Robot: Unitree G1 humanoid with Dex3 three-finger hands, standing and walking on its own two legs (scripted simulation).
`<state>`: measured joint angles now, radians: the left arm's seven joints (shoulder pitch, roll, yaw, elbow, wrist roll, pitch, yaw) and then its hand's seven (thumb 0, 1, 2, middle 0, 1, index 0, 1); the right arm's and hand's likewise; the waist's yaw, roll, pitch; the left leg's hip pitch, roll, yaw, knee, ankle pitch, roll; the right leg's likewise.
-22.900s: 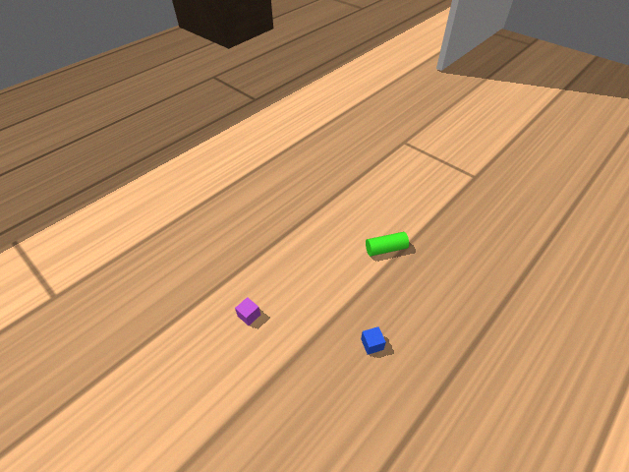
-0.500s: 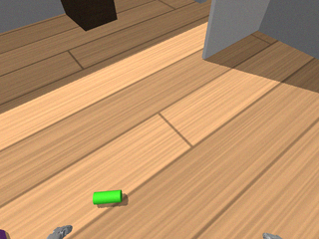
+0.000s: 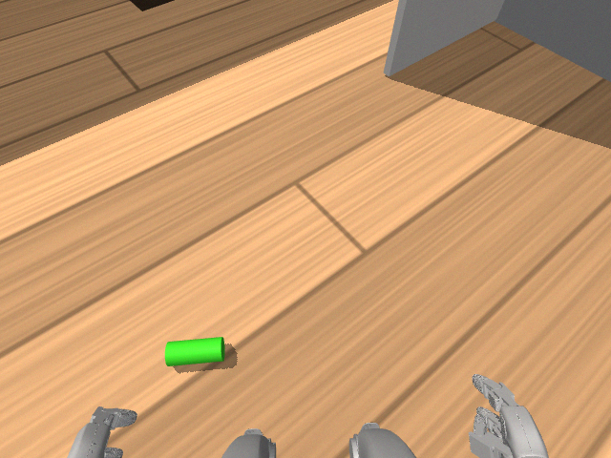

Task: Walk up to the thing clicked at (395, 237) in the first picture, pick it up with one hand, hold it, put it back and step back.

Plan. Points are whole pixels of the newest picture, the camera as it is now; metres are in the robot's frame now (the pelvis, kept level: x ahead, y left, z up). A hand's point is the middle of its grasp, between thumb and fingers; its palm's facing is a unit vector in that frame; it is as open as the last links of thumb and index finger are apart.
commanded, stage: rise first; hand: left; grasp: from above
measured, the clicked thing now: (195, 351) +0.45 +0.32 -0.68
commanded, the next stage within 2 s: none
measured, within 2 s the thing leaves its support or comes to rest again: neither
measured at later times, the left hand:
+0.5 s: hand (140, 429) +0.20 +0.30 -0.27, palm faces -0.39 -0.62 -0.68, open 14.0 cm
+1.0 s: hand (157, 380) +0.31 +0.34 -0.44, palm faces -0.48 -0.18 -0.86, open 14.0 cm
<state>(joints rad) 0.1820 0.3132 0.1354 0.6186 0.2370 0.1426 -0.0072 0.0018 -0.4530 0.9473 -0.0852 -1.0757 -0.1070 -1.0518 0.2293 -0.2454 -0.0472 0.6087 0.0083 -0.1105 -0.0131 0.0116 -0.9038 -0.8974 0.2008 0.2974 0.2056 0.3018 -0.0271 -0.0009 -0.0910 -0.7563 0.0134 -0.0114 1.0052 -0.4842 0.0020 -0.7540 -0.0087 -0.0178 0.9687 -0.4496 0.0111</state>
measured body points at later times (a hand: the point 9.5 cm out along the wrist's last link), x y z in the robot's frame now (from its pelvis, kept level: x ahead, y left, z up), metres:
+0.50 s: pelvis -0.03 +0.00 -0.14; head +0.12 +0.01 +0.28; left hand +0.22 +0.33 -0.23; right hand +0.16 -0.27 -0.24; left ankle +0.00 +0.11 -0.68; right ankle +0.01 -0.13 -0.68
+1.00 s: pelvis -0.09 +0.00 -0.31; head +0.14 +0.04 +0.08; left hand +0.34 +0.34 -0.39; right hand +0.00 -0.28 -0.44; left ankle +0.00 +0.11 -0.68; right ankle +0.01 -0.13 -0.68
